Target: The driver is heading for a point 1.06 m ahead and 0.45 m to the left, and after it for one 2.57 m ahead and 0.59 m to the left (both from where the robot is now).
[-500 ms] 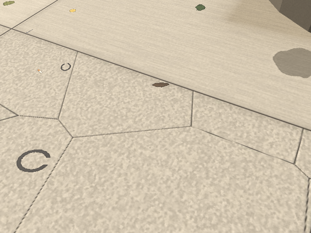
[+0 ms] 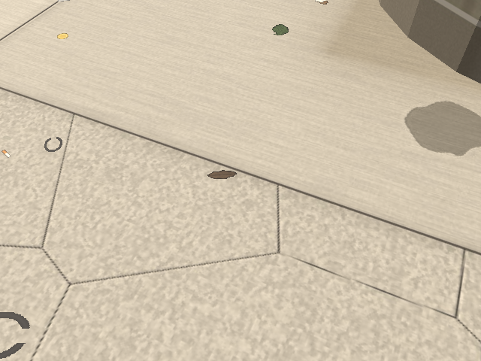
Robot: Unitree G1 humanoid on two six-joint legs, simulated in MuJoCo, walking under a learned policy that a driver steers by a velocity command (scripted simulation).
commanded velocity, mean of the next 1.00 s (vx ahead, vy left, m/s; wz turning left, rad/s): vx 0.32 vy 0.00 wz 0.34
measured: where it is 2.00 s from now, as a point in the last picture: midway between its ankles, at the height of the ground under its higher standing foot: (122, 278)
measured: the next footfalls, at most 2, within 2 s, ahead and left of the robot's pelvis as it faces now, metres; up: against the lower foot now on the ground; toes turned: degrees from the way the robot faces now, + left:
right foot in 0.22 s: +0.26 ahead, -0.14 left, +0.00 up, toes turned +0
left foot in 0.70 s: +0.19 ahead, +0.11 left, +0.00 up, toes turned +18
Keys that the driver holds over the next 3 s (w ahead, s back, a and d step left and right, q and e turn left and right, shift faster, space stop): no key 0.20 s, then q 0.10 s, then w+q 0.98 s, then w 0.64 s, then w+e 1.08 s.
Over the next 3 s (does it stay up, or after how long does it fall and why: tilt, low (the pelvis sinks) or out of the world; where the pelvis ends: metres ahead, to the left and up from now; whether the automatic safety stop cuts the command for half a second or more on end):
stays up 1.22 0.62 0.00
